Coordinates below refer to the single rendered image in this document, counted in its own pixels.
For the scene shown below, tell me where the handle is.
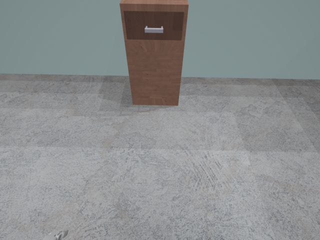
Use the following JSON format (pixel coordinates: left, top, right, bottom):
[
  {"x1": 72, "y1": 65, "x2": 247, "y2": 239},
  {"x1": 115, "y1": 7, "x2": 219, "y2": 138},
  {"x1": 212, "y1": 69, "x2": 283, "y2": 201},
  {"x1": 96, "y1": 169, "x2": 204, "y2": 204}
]
[{"x1": 144, "y1": 26, "x2": 163, "y2": 33}]

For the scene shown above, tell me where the robot left hand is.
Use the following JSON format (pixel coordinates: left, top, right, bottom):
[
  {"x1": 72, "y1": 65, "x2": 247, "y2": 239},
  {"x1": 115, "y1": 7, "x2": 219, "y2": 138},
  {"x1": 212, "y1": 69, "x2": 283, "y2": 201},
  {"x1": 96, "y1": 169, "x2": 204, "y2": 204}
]
[{"x1": 42, "y1": 228, "x2": 68, "y2": 240}]

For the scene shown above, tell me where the cabinet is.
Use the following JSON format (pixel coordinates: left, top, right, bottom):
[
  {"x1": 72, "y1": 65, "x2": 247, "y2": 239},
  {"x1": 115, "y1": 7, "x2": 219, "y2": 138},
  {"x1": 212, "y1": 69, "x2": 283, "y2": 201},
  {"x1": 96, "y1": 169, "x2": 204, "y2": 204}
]
[{"x1": 119, "y1": 0, "x2": 189, "y2": 106}]

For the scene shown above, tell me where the drawer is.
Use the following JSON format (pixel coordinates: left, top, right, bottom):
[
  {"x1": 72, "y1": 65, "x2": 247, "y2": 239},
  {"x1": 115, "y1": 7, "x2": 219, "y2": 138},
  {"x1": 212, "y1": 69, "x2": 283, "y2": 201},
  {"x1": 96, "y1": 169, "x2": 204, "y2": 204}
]
[{"x1": 124, "y1": 11, "x2": 184, "y2": 41}]

